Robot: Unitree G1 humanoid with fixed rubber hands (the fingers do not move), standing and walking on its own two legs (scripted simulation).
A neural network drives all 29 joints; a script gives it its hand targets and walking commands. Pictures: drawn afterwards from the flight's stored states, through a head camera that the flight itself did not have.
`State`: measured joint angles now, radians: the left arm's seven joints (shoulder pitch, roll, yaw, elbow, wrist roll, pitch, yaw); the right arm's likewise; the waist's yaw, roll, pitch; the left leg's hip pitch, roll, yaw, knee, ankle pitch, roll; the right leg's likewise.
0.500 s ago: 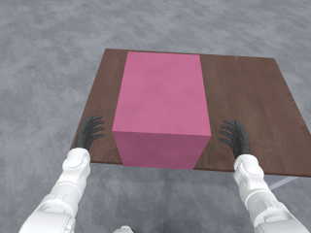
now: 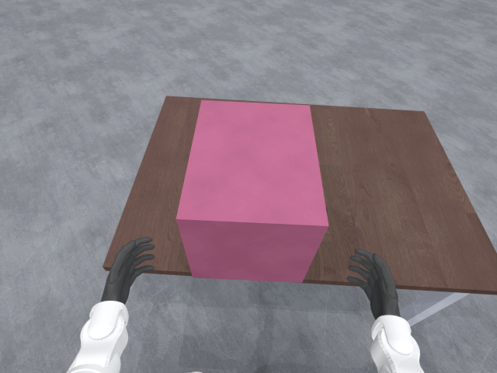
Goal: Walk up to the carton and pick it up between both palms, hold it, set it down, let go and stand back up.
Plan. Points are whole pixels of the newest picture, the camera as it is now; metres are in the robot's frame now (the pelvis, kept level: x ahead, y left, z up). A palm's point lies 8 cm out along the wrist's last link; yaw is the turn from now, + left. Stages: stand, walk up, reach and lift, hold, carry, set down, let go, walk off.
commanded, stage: set down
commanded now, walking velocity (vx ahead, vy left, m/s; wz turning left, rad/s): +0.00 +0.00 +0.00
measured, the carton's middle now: (251, 191) +0.48 +0.00 -0.06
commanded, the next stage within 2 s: let go in 1.14 s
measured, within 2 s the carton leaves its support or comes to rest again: neither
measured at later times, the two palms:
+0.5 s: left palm (116, 307) +0.22 +0.23 -0.05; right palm (382, 329) +0.20 -0.21 -0.05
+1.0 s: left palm (111, 328) +0.19 +0.23 -0.06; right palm (380, 346) +0.17 -0.21 -0.06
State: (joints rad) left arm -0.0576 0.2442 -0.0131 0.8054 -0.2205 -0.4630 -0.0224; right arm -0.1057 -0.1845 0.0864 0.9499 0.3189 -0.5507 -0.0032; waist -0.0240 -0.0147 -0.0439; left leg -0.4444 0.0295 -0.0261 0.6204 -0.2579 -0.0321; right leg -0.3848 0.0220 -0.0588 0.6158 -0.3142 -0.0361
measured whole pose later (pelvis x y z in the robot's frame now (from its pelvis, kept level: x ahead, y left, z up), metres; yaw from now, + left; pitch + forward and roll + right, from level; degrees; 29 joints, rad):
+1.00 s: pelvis +0.03 +0.01 +0.02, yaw -4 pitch -4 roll +0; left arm 0.20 0.19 0.01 0.58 -0.02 -0.01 0.01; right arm 0.17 -0.16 0.01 0.79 0.04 -0.28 0.01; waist 0.03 -0.03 0.06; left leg -0.08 0.03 0.04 0.37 -0.21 -0.01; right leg -0.05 0.02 0.02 0.35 -0.24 -0.02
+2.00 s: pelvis +0.02 +0.01 +0.02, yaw -2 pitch -4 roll -1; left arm 0.33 0.22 0.00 0.78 0.01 -0.02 0.01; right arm 0.30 -0.23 -0.01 0.82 -0.01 -0.02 -0.02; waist 0.00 0.02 -0.02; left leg -0.16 0.03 0.01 0.47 -0.24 -0.01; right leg -0.10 0.02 -0.02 0.43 -0.26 -0.01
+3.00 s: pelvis -0.10 +0.03 +0.00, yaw -2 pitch -3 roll +0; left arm 0.42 0.19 0.06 0.92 0.02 0.03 0.02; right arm 0.39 -0.18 -0.05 0.95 -0.04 0.04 -0.03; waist 0.00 0.00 0.00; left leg -0.39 -0.02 -0.01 0.57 -0.31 0.03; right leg -0.39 0.03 0.04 0.72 -0.44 0.01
